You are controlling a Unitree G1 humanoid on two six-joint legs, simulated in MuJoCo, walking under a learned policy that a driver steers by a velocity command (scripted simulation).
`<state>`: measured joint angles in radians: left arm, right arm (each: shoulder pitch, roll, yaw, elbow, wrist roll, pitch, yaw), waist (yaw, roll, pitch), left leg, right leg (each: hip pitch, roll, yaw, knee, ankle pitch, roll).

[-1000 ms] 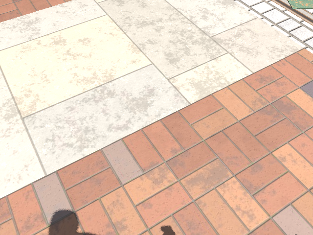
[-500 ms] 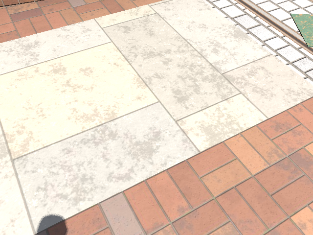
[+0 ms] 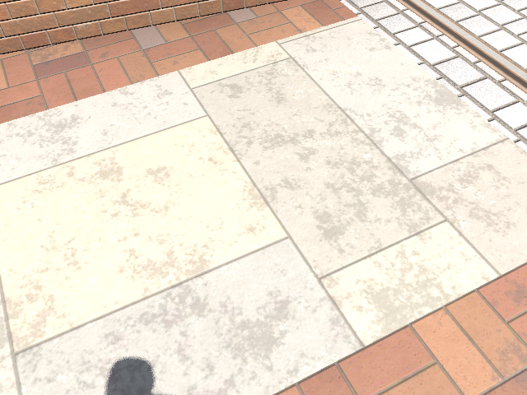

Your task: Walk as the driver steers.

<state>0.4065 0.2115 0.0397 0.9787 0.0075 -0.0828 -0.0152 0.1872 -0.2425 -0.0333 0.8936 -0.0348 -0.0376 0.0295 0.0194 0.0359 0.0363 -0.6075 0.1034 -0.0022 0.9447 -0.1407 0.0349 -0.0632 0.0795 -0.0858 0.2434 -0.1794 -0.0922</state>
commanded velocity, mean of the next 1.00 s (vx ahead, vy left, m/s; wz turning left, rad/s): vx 0.35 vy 0.00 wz -0.43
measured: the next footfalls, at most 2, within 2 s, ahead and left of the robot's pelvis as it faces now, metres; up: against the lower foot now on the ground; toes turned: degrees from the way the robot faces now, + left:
left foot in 0.24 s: +0.30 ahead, +0.12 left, +0.00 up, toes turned -2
right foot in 0.74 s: +0.47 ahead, -0.12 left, +0.00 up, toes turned -27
